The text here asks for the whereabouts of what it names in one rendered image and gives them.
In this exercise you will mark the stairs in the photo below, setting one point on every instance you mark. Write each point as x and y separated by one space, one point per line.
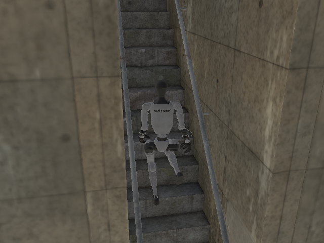
151 56

